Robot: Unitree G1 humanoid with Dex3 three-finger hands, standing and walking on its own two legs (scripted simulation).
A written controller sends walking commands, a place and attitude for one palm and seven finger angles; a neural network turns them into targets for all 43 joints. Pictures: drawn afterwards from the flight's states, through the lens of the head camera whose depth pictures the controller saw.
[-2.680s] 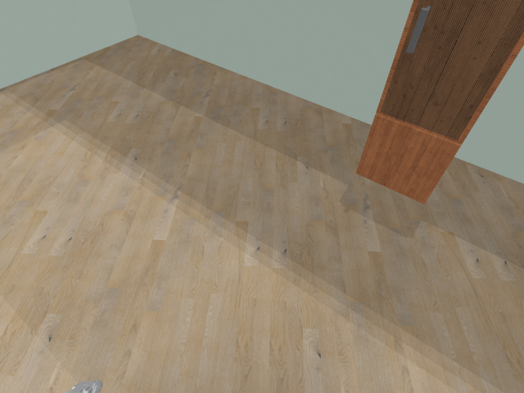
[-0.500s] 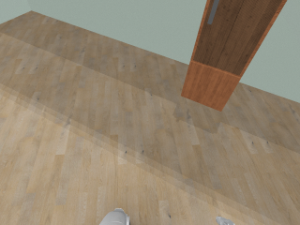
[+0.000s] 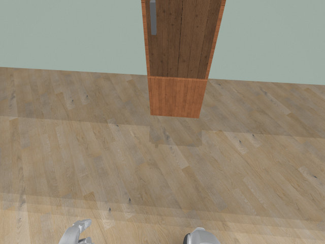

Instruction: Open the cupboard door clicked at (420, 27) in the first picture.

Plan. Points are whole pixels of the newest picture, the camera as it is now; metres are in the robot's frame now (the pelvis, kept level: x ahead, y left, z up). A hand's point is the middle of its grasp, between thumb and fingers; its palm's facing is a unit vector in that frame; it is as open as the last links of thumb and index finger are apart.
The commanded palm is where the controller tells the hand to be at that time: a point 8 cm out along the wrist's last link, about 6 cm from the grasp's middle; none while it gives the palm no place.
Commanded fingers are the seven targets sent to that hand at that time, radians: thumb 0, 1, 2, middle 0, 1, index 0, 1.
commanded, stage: walk to a spot facing it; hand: left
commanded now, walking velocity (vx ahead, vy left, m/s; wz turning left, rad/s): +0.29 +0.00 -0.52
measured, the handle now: (153, 16) +1.04 +0.04 +0.04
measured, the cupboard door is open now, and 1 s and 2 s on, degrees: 0 0 0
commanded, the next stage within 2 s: take the last steps up to it in 0.10 s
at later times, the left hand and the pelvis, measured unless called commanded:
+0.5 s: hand (97, 202) +0.26 +0.22 -0.19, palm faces -0.08 -0.98 -0.18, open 7.3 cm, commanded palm none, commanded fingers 0.00 0.90 0.90 -0.20 -0.30 -0.20 -0.30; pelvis +0.22 +0.02 -0.01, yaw -8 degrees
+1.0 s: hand (137, 133) +0.52 +0.11 -0.17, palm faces -0.15 -0.97 -0.18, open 7.3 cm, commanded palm none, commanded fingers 0.00 0.90 0.90 -0.20 -0.30 -0.20 -0.30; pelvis +0.40 -0.05 -0.01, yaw -8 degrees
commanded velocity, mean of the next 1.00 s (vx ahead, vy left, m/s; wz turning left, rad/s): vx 0.25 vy -0.04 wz -0.06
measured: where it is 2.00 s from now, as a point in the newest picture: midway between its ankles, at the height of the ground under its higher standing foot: (177, 199)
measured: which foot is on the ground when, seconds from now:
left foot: down 0.00-0.06, up 0.08-0.40, down 0.42-0.92, up 0.94-1.00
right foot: up 0.00-0.02, down 0.04-0.44, up 0.46-0.90, down 0.92-1.00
